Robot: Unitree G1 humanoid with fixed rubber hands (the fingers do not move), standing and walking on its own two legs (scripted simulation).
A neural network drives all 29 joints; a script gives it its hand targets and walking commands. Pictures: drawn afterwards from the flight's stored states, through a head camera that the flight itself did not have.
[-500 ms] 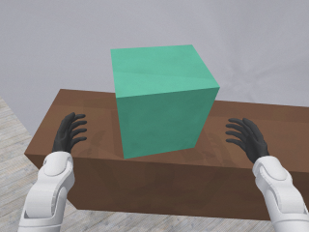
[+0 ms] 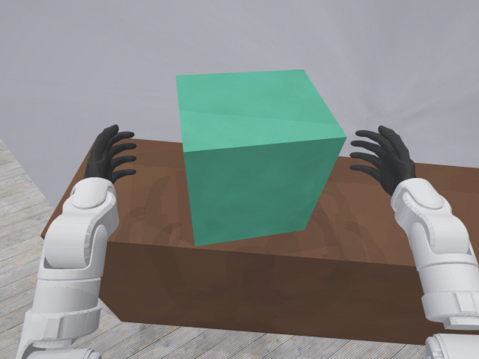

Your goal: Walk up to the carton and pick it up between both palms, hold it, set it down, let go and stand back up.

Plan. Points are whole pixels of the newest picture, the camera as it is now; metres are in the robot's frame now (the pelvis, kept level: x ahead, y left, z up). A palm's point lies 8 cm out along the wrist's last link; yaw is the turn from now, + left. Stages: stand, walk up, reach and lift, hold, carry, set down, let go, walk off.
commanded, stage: reach and lift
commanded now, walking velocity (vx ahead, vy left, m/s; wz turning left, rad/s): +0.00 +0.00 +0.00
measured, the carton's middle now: (247, 161) +0.47 +0.01 +0.05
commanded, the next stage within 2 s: none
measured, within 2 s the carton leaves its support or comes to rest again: neither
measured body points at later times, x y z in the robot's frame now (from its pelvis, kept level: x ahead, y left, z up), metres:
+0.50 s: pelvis +0.00 +0.00 +0.00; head +0.03 +0.01 +0.45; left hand +0.40 +0.24 +0.18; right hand +0.45 -0.21 +0.19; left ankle +0.00 +0.13 -0.75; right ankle +0.01 -0.10 -0.75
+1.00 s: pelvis +0.00 +0.00 +0.00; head +0.06 +0.02 +0.45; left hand +0.44 +0.25 +0.21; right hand +0.50 -0.18 +0.21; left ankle +0.00 +0.13 -0.75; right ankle +0.01 -0.10 -0.75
